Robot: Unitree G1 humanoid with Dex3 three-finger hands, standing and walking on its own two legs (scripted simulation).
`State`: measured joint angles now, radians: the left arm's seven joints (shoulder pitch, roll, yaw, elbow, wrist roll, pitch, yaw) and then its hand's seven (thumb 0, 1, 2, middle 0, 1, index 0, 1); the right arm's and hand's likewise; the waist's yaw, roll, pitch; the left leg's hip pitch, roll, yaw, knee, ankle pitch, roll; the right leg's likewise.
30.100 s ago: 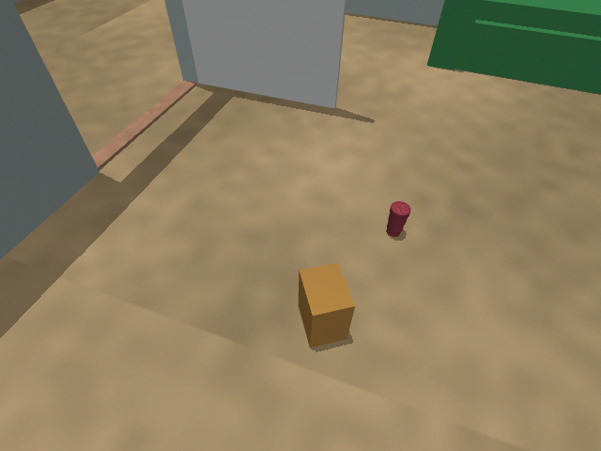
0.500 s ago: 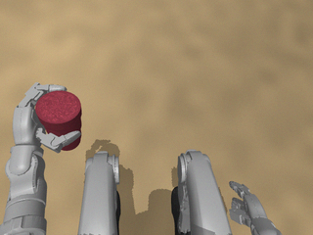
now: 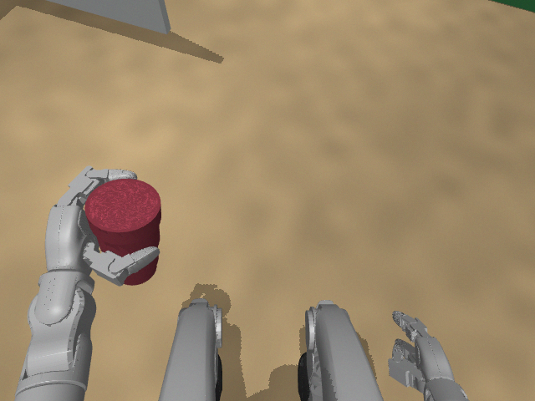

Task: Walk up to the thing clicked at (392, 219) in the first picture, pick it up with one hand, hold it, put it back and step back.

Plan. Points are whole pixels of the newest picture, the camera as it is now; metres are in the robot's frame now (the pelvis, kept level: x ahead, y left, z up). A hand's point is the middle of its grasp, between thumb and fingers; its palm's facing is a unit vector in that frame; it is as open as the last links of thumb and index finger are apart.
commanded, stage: lift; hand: left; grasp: from the side
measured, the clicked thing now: (130, 239) +0.34 +0.20 -0.01
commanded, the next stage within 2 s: hold in 1.20 s
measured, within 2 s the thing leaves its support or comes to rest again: neither
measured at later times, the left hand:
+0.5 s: hand (92, 189) +0.35 +0.19 +0.13, palm faces +0.07 -1.00 -0.03, open 11.6 cm
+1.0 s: hand (85, 148) +0.36 +0.18 +0.19, palm faces +0.06 -1.00 -0.01, open 11.6 cm
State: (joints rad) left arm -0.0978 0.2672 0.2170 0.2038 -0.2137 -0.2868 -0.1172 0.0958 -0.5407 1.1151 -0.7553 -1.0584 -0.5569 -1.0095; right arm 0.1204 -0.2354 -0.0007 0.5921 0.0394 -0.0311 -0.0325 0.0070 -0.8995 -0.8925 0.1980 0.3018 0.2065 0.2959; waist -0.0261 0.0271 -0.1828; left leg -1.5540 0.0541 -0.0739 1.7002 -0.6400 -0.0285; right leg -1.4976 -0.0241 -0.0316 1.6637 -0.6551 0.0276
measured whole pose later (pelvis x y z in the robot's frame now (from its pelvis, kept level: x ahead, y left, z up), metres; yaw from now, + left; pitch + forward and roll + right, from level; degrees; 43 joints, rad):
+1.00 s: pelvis +0.04 +0.00 +0.15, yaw +2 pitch +11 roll -2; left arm -0.10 0.22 0.16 0.40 -0.20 -0.32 -0.14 0.09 -0.53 1.10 -0.75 -1.06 -0.55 -1.01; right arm 0.23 -0.22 0.01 0.64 0.02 -0.05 -0.05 0.01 -0.90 -0.90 0.20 0.30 0.21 0.30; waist -0.03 0.01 -0.07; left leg -0.77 0.06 -0.03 1.03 -0.46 -0.03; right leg -0.72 -0.02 -0.03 1.00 -0.47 0.02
